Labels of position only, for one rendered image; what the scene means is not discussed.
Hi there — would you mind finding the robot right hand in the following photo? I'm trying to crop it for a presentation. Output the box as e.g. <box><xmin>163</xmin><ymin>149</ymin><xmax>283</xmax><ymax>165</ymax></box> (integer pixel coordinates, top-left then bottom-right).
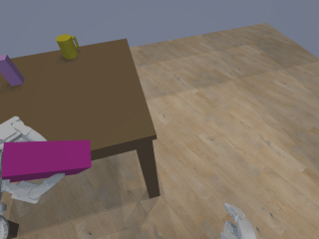
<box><xmin>220</xmin><ymin>202</ymin><xmax>257</xmax><ymax>239</ymax></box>

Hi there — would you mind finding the robot left forearm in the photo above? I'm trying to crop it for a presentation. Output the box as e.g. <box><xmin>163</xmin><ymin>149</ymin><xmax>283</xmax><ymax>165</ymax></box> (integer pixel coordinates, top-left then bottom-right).
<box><xmin>0</xmin><ymin>202</ymin><xmax>10</xmax><ymax>239</ymax></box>

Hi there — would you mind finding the table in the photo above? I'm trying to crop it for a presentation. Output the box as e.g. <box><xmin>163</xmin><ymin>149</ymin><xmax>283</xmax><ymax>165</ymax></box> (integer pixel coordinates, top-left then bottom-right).
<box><xmin>0</xmin><ymin>38</ymin><xmax>160</xmax><ymax>239</ymax></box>

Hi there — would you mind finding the robot left hand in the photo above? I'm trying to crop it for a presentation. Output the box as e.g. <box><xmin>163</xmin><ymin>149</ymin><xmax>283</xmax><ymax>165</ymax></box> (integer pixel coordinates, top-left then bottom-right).
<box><xmin>0</xmin><ymin>117</ymin><xmax>65</xmax><ymax>204</ymax></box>

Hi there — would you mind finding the sponge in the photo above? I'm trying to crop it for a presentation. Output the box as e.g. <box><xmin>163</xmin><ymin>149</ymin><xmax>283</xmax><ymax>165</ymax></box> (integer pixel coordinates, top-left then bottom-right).
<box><xmin>1</xmin><ymin>139</ymin><xmax>92</xmax><ymax>182</ymax></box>

